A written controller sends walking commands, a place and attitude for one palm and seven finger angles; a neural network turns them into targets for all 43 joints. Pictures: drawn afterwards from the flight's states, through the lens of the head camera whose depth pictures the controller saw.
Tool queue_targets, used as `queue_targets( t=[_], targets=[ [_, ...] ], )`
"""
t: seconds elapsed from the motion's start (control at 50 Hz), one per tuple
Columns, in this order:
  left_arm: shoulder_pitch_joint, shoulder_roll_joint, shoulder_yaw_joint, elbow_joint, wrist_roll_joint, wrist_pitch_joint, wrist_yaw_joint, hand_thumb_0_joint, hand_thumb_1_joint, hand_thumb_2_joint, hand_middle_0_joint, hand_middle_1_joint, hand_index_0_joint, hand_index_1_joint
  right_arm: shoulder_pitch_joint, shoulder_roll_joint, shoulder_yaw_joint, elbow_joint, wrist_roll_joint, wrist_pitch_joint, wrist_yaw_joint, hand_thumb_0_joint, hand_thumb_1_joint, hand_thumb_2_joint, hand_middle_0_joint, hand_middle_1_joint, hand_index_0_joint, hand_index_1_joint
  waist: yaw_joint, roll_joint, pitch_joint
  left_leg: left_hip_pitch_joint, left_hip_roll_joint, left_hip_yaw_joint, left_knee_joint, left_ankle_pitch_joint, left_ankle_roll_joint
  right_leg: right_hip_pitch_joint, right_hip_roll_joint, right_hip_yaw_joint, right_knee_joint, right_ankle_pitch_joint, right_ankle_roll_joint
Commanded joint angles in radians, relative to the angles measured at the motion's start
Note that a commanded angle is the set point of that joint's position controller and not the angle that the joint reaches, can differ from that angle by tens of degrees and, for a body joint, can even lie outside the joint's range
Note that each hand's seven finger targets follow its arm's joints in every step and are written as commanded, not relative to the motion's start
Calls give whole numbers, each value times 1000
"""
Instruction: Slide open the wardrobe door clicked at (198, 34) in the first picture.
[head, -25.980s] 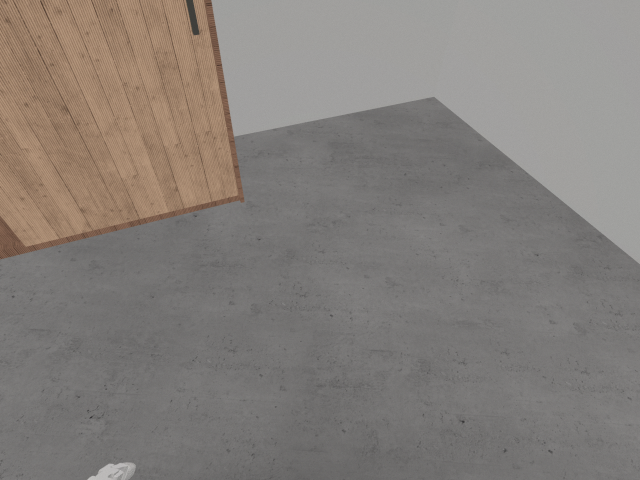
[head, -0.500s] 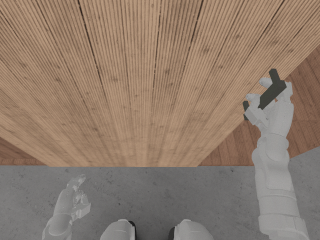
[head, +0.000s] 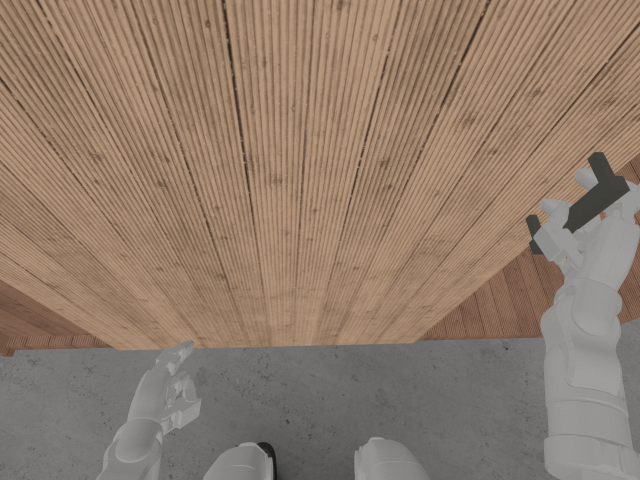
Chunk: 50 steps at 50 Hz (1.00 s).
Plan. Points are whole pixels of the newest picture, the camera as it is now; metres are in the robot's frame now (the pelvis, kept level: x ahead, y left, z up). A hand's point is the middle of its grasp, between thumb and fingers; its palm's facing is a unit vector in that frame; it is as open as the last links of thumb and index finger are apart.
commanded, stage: step sideways, sliding the door along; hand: right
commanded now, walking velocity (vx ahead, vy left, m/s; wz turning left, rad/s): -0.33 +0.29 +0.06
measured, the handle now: (566, 207) +0.41 -0.29 +0.08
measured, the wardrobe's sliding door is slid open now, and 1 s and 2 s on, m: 0.54 0.54 0.54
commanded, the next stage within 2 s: stop walking and hold the door there in 0.10 s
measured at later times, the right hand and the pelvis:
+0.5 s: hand (554, 236) +0.37 -0.26 +0.08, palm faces +0.52 +0.76 -0.39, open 6.3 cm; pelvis +0.04 +0.06 -0.01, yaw +5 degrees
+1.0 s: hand (554, 237) +0.37 -0.26 +0.09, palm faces +0.46 +0.83 -0.32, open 6.2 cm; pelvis -0.01 +0.03 +0.00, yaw +9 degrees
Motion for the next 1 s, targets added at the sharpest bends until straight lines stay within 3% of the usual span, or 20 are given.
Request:
queue_targets(
  t=[0.0, 0.02, 0.04, 0.06, 0.08, 0.18, 0.2, 0.24, 0.36, 0.4, 0.42, 0.46, 0.62, 0.68, 0.72, 0.74, 0.76, 0.84, 0.9, 0.98],
  targets=[
    [25, 50, 24, -113, -8, -16, 21, 0, 900, 900, -200, -300, -200, -300, -317, -67, 257, -496, -105, -193, 90, 0, -900, -900, 450, 1400, 450, 1400, 83, 178, -619, 512, 240, -207, 77, 1205, 101, 88, -32, -22, -375, 290, 3],
    [39, 53, 34, -126, -1, -3, 22, 0, 900, 900, -200, -300, -200, -300, -319, -54, 277, -507, -102, -207, 101, 0, -900, -900, 450, 1400, 450, 1400, 85, 159, -635, 383, 197, -172, 93, 1016, 61, 264, -84, -24, -483, 548, -14],
    [44, 100, 61, -141, -1, -4, 21, 0, 900, 900, -200, -300, -200, -300, -340, -47, 305, -569, -91, -205, 118, 0, -900, -900, 450, 1400, 450, 1400, 87, 32, -650, 67, 102, -120, 173, 527, -37, 554, -289, 156, -519, 1213, -105],
    [27, 126, 79, -167, 7, -15, -7, 0, 900, 900, -200, -300, -200, -300, -330, -5, 317, -588, -93, -195, 138, 0, -900, -900, 450, 1400, 450, 1400, 54, -210, -670, -171, -1, -116, 335, -266, -88, 729, -521, 293, -517, 1733, -229],
    [35, 138, 79, -177, 6, -28, -44, 0, 900, 900, -200, -300, -200, -300, -335, 35, 328, -570, -122, -174, 140, 0, -900, -900, 450, 1400, 450, 1400, 50, -224, -593, -245, -44, -150, 439, -403, -78, 746, -480, 148, -493, 1772, -237],
    [71, 119, 69, -191, 8, -75, -55, 0, 900, 900, -200, -300, -200, -300, -283, 63, 388, -558, -120, -122, 148, 0, -900, -900, 450, 1400, 450, 1400, 63, -319, -514, -222, -56, 19, 357, -137, -72, 746, -275, -75, -471, 1595, -121],
    [123, 206, 111, -98, 26, -44, -25, 0, 900, 900, -200, -300, -200, -300, -122, -586, -263, -246, -146, -115, 90, 0, -900, -900, 450, 1400, 450, 1400, 34, -311, -523, -227, -59, 23, 359, -102, -89, 725, -293, -113, -489, 1548, -121],
    [107, 131, 71, -161, 19, -29, -24, 0, 900, 900, -200, -300, -200, -300, -134, -315, -3, -301, -134, -105, 129, 0, -900, -900, 450, 1400, 450, 1400, 58, -364, -484, -220, -74, 63, 249, -93, -87, 719, -265, -132, -468, 1543, -111],
    [90, 135, 41, -164, 2, -46, -4, 0, 900, 900, -200, -300, -200, -300, 32, -427, -111, -156, -129, -101, 117, 0, -900, -900, 450, 1400, 450, 1400, 52, -236, -416, 145, -52, 106, -131, 300, -74, 419, -191, -208, -259, 1161, -70],
    [58, 115, 36, -171, 11, -22, 27, 0, 900, 900, -200, -300, -200, -300, 104, -550, -210, -24, -142, -109, 97, 0, -900, -900, 450, 1400, 450, 1400, 43, 70, -490, 419, 258, -258, -37, 1194, 83, 29, 14, -153, 93, 178, -27],
    [74, 104, 30, -160, 6, -20, 37, 0, 900, 900, -200, -300, -200, -300, 136, -585, -271, 20, -133, -91, 83, 0, -900, -900, 450, 1400, 450, 1400, 36, 165, -451, 359, 375, -305, -44, 1283, 108, -62, 22, -29, 211, -21, -30],
    [89, 137, 34, -116, -14, -14, 31, 0, 900, 900, -200, -300, -200, -300, 81, -552, -282, 35, -108, -86, 72, 0, -900, -900, 450, 1400, 450, 1400, 53, 294, -524, 346, 369, -300, -46, 999, 119, -73, 19, 77, 346, 26, -22],
    [67, 154, 21, -67, -3, -4, 53, 0, 900, 900, -200, -300, -200, -300, -88, -518, -226, 55, -121, -85, 58, 0, -900, -900, 450, 1400, 450, 1400, 58, 174, -450, 94, 277, -175, -159, 268, 67, 111, 13, -10, -161, 209, -56],
    [97, 191, 40, -73, 3, -7, 51, 0, 900, 900, -200, -300, -200, -300, -133, -490, -171, 8, -118, -102, 59, 0, -900, -900, 450, 1400, 450, 1400, 75, -6, -390, -22, 178, -123, -102, -73, 8, 237, -32, 3, -495, 375, -64],
    [99, 220, 44, -110, -5, 1, 53, 0, 900, 900, -200, -300, -200, -300, -132, -452, -118, -63, -114, -110, 62, 0, -900, -900, 450, 1400, 450, 1400, 43, -295, -356, -1, -14, -18, 168, -226, -56, 93, -284, 307, -705, 387, -201],
    [96, 162, 26, -101, 1, 0, 52, 0, 900, 900, -200, -300, -200, -300, -93, -362, -43, -14, -118, -97, 74, 0, -900, -900, 450, 1400, 450, 1400, 67, -302, -326, 10, -29, -40, 312, -247, -46, 41, -278, 302, -741, 402, -216],
    [113, 183, 41, -95, 4, -3, 54, 0, 900, 900, -200, -300, -200, -300, -121, -443, -108, 4, -126, -89, 70, 0, -900, -900, 450, 1400, 450, 1400, 67, -304, -321, -6, -14, -64, 369, -229, -48, 45, -267, 258, -711, 465, -212],
    [174, 193, 42, -76, 2, -23, 48, 0, 900, 900, -200, -300, -200, -300, -131, -433, -77, 41, -125, -57, 82, 0, -900, -900, 450, 1400, 450, 1400, 71, -225, -383, 15, -18, -14, 120, -166, -68, 244, -183, 103, -565, 789, -174],
    [180, 207, 34, -68, 7, -22, 49, 0, 900, 900, -200, -300, -200, -300, -112, -459, -78, 129, -125, -48, 86, 0, -900, -900, 450, 1400, 450, 1400, 74, -174, -393, 154, -2, -24, -135, 20, -59, 225, -156, 72, -517, 753, -123],
    [205, 191, 41, -51, -7, -12, 61, 0, 900, 900, -200, -300, -200, -300, -154, -527, -138, 226, -124, -52, 77, 0, -900, -900, 450, 1400, 450, 1400, 87, 79, -492, 257, 155, -169, -92, 482, 8, 137, -63, -29, -393, 612, -49]
  ],
)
